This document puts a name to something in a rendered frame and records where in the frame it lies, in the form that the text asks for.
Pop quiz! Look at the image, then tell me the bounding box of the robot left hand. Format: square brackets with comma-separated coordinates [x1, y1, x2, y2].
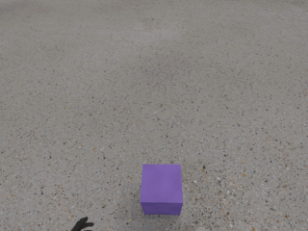
[71, 217, 94, 231]

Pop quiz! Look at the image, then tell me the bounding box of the carton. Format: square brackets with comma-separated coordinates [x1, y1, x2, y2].
[140, 164, 183, 216]

